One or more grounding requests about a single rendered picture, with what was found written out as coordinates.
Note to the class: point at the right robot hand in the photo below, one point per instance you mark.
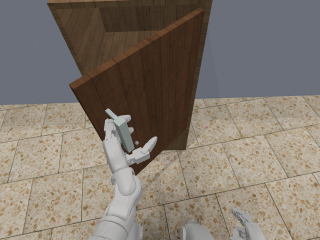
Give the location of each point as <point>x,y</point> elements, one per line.
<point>251,230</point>

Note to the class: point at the left robot hand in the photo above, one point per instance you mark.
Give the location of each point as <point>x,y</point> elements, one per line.
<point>114,153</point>

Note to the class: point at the robot left forearm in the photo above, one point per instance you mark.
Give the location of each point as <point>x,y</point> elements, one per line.
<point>119,216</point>

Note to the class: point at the robot right shin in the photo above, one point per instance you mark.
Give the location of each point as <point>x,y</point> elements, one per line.
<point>192,222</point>

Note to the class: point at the handle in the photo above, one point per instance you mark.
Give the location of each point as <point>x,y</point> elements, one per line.
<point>123,130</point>

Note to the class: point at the robot left thigh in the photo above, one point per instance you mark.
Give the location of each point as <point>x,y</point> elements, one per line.
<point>136,232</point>

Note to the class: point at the cupboard door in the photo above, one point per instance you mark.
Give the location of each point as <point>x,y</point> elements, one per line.
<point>152,82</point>

